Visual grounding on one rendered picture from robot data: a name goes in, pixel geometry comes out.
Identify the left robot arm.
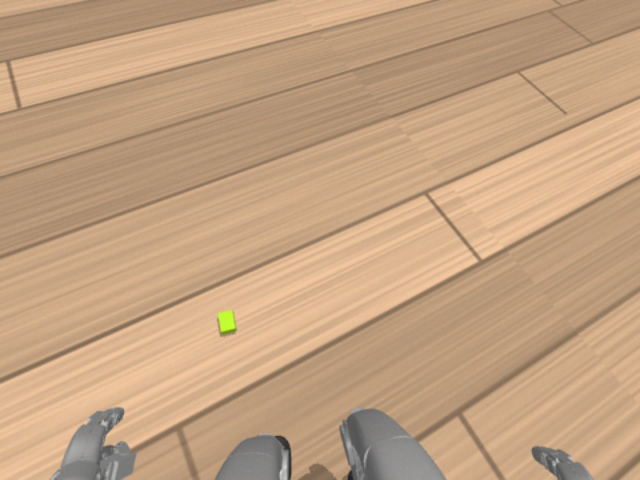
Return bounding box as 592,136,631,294
50,460,102,480

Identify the left robot foot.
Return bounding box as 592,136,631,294
275,436,291,480

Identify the small box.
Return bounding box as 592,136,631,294
218,310,237,335

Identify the right robot hand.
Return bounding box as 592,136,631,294
532,446,594,480

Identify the left robot hand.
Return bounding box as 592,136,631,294
60,407,137,480

